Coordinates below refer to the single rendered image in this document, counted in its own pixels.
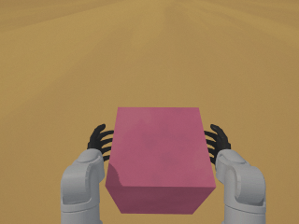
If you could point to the right robot hand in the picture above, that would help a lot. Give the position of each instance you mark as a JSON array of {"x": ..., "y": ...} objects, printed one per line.
[{"x": 220, "y": 144}]

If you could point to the robot right forearm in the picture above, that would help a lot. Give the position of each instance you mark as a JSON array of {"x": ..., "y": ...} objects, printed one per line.
[{"x": 244, "y": 189}]

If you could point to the carton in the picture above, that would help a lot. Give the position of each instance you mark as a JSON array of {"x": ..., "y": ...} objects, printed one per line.
[{"x": 159, "y": 161}]

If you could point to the left robot hand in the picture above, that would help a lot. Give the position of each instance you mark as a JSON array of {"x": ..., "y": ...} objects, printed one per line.
[{"x": 97, "y": 143}]

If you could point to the robot left forearm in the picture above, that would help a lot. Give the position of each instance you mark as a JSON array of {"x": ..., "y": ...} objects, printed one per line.
[{"x": 79, "y": 189}]

